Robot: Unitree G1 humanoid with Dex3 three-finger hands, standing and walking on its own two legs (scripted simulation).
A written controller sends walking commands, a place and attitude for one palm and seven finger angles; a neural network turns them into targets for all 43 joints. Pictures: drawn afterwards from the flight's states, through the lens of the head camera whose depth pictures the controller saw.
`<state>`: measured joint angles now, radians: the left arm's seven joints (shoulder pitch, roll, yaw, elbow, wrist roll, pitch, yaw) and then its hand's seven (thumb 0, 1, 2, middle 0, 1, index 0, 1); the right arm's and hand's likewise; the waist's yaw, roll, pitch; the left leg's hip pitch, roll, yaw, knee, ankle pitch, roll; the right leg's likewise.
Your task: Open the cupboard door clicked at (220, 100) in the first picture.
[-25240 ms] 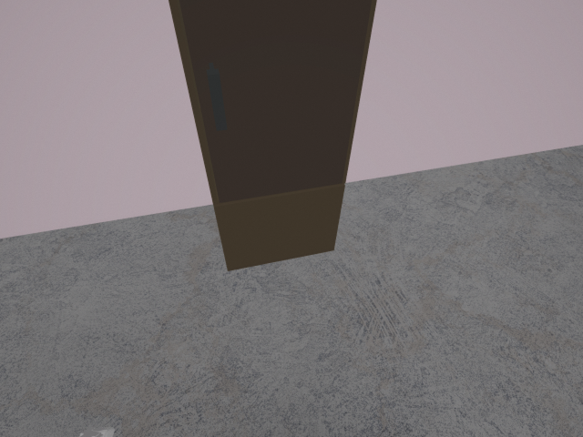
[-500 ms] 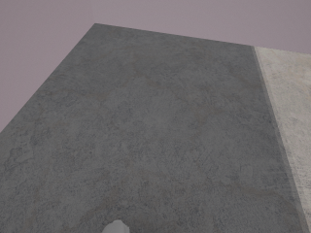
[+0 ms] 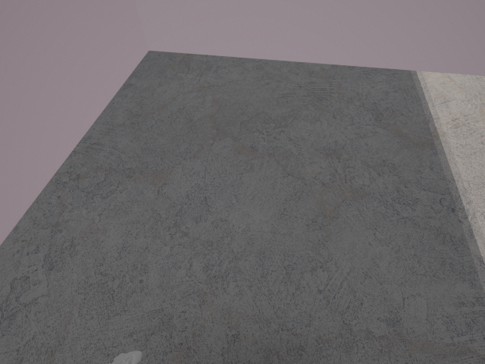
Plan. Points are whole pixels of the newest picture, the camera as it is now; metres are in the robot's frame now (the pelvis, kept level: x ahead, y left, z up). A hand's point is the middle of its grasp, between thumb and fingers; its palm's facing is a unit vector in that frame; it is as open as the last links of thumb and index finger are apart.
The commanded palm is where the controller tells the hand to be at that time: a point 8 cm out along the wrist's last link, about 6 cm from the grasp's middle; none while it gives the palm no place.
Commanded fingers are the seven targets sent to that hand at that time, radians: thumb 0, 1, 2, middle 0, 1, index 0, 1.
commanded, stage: turn to face it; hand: left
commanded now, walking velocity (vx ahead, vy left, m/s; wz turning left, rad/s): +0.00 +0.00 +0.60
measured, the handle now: out of the picture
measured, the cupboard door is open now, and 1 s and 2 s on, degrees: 40 40 40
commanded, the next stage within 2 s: none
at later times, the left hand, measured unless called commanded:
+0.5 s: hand out of the picture +0.10 +0.23 -0.16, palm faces +0.31 -0.91 -0.27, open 7.3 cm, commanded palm none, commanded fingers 0.00 0.90 0.90 -0.20 -0.30 -0.20 -0.30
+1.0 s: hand out of the picture +0.01 +0.15 -0.18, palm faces +0.61 -0.76 -0.23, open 7.3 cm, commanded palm none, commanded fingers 0.00 0.90 0.90 -0.20 -0.30 -0.20 -0.30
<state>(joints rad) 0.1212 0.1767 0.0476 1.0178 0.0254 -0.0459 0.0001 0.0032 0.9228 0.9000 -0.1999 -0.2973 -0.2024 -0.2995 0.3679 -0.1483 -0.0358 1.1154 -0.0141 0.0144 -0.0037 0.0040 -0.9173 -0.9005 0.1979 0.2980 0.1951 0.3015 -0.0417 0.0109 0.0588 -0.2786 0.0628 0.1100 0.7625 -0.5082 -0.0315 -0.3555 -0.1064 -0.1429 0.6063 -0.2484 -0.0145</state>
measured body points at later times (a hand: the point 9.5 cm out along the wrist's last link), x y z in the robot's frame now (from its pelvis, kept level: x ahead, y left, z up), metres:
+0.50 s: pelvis +0.07 -0.01 +0.00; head +0.12 +0.01 +0.45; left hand +0.08 +0.28 -0.14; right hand +0.23 -0.23 -0.13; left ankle +0.08 +0.12 -0.73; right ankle +0.09 -0.14 -0.68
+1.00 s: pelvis +0.10 -0.03 -0.01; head +0.15 +0.02 +0.44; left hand -0.03 +0.19 -0.16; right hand +0.36 -0.15 -0.14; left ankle +0.04 +0.06 -0.73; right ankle +0.12 -0.15 -0.70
